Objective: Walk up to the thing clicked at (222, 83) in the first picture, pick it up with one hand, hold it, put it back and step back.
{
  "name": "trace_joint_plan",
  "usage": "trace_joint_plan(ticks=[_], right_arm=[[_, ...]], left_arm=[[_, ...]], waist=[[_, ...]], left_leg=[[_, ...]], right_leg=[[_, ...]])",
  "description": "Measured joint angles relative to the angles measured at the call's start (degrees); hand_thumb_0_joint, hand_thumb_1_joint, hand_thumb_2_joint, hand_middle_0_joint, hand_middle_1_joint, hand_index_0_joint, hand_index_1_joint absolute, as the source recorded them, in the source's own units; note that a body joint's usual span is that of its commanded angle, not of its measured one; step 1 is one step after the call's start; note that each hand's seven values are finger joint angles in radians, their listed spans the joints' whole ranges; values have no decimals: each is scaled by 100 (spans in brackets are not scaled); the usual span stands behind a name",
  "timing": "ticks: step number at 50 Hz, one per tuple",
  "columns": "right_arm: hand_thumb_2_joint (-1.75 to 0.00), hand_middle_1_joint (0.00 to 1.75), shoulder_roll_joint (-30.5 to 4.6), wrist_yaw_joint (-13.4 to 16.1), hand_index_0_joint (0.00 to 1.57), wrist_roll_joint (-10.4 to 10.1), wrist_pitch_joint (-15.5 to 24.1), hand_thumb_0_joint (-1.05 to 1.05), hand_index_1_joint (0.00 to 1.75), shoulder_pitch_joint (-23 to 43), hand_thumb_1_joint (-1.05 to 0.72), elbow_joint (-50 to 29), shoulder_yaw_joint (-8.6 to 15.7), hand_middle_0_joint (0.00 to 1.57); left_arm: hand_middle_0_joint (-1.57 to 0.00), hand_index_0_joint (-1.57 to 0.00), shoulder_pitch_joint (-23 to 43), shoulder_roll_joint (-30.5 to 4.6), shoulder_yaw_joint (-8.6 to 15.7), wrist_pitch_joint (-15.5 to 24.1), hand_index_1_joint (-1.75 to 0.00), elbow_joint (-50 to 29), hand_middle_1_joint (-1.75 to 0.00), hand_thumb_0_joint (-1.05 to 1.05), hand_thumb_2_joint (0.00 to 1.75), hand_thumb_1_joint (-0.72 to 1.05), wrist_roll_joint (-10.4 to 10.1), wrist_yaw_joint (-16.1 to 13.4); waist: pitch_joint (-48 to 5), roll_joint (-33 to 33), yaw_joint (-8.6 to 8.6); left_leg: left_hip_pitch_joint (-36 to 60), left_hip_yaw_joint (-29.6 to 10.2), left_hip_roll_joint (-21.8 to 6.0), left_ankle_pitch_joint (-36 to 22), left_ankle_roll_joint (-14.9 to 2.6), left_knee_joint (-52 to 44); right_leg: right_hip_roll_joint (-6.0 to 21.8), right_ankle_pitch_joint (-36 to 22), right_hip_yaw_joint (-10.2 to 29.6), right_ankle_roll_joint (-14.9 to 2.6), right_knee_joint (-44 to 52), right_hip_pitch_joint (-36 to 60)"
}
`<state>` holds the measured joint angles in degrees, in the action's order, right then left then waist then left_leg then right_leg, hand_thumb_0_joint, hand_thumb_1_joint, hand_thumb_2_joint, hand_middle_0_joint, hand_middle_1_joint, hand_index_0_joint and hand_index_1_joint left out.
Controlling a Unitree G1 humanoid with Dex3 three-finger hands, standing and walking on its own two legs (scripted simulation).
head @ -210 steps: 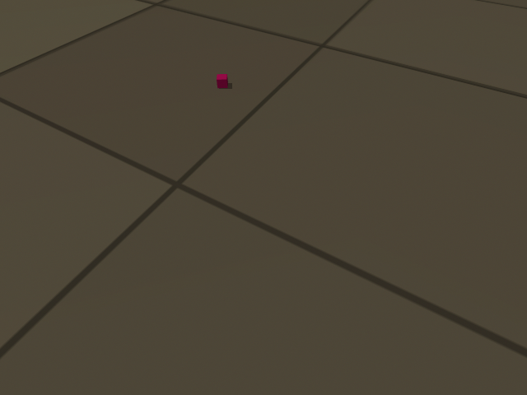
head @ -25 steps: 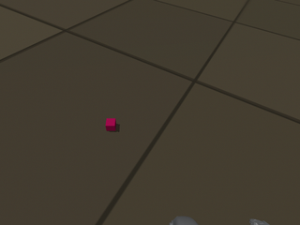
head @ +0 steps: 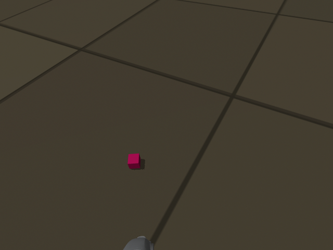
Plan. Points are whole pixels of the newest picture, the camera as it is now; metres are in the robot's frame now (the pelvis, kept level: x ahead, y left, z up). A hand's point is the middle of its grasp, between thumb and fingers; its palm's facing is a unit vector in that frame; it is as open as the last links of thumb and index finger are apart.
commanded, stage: walk up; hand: left
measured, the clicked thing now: (134, 161) +0.78 +0.29 -0.74
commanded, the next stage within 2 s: none
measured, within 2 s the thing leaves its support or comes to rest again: neither
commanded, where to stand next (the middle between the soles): +0.39 +0.06 m, yaw -1 degrees
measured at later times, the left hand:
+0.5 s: hand (68, 213) +0.25 +0.32 -0.14, palm faces -0.12 -0.92 -0.37, open 7.4 cm
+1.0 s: hand (69, 189) +0.34 +0.36 -0.17, palm faces -0.05 -0.92 -0.39, open 7.4 cm
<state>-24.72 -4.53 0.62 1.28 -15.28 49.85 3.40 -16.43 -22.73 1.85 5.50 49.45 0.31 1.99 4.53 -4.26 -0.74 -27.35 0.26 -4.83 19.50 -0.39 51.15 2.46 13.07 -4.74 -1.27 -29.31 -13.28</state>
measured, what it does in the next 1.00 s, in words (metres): walks ahead: left foot, then right foot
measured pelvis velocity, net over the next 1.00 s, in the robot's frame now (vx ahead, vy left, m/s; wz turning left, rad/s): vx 0.29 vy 0.08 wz -0.04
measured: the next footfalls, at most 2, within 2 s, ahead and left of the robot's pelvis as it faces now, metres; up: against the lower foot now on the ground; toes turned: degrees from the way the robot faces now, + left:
left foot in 0.14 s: +0.19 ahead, +0.17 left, +0.00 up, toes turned +5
right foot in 0.56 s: +0.33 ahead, -0.08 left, +0.00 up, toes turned -6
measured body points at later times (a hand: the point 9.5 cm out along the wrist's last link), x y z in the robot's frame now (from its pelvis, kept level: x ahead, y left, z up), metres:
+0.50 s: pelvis +0.17 +0.05 +0.00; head +0.19 +0.04 +0.45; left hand +0.26 +0.37 -0.11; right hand +0.17 -0.28 -0.12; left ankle +0.15 +0.17 -0.73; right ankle +0.27 -0.08 -0.71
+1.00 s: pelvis +0.29 +0.08 -0.02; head +0.31 +0.09 +0.43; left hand +0.34 +0.41 -0.14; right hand +0.38 -0.24 -0.12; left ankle +0.39 +0.20 -0.74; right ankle +0.29 -0.06 -0.71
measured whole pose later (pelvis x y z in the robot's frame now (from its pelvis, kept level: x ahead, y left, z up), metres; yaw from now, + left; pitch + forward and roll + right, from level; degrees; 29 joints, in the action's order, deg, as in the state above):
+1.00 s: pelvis +0.29 +0.08 -0.02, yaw -2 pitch -4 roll +0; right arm -23.1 -2.1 0.7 2.5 -12.1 51.1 2.9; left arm -16.8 -24.8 1.2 1.0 52.3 0.0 0.1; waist 5.4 1.4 -1.7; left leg -22.9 2.9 -2.2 12.7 -0.9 38.9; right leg 3.0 28.3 0.3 -1.1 -51.2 -19.8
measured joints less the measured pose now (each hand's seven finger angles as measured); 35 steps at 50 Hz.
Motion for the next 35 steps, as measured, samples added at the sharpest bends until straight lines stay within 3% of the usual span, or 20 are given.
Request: trace_joint_plan(ticks=[6,9,12,14,20,26,28,29,31,35], right_arm=[[-90,30,-18,-117,21,52,47,1,30,10,-91,48,103,20],[-90,30,-49,-44,21,90,198,1,30,-63,-90,22,175,20],[-90,30,10,50,21,15,261,1,30,-118,-91,-13,134,20],[-90,30,88,94,21,-7,262,1,30,-187,-91,-7,61,20],[-90,30,121,134,21,5,271,1,30,-461,-90,-15,-36,21],[-90,30,27,125,21,-16,164,1,30,-669,-90,-18,-54,21],[-90,30,5,137,21,-34,111,1,30,-722,-90,-38,-68,21],[-90,30,-3,155,21,-41,80,1,30,-687,-90,-22,-75,21],[-90,30,24,191,21,-31,-9,1,30,-546,-90,42,-101,20],[-90,30,-21,180,21,-44,-40,1,30,-266,-91,59,-95,20]], left_arm=[[-21,-21,-244,-245,66,-82,-30,73,-30,0,90,90,35,29],[-21,-21,-312,-352,101,-192,-30,207,-30,0,90,90,41,-8],[-20,-20,-184,-344,59,-305,-30,404,-30,0,90,91,-7,-79],[-20,-20,-100,-355,37,-274,-30,438,-30,1,90,91,-35,-62],[-20,-20,35,-240,32,-256,-30,381,-30,0,90,91,-3,77],[-20,-20,222,-109,54,-227,-30,280,-30,0,90,91,9,136],[-20,-20,223,-126,79,-124,-30,210,-30,0,90,91,16,109],[-20,-20,246,-109,111,-67,-30,174,-30,0,90,91,29,70],[-20,-20,268,-76,110,-13,-30,103,-30,0,90,91,-3,16],[-21,-21,179,41,20,-9,-30,16,-30,0,90,91,-56,-33]], waist=[[-152,219,-92],[-219,482,-18],[-156,598,109],[-82,704,160],[47,682,258],[73,409,355],[42,308,337],[76,205,309],[121,131,233],[109,-23,116]], left_leg=[[257,149,-74,-607,-13,-1316],[485,343,141,-686,-11,-1299],[612,433,201,-390,-96,-1145],[854,493,256,-409,-121,-1408],[1474,630,331,-379,-159,-2021],[1805,628,287,21,-42,-1962],[1750,587,197,387,-18,-1505],[1604,485,112,501,-100,-1008],[1177,184,223,735,-164,130],[402,-13,249,458,-147,905]], right_leg=[[131,596,8,133,-332,246],[340,1227,256,-17,-1418,-28],[52,1273,598,-118,-3006,-730],[8,997,591,-108,-3262,-1081],[184,665,307,58,-2144,-1487],[141,48,177,11,-842,-1173],[15,-309,146,-18,-388,-844],[-69,-329,98,-18,-516,-829],[-111,-78,74,-42,-747,-776],[-117,-21,54,-44,-417,-392]])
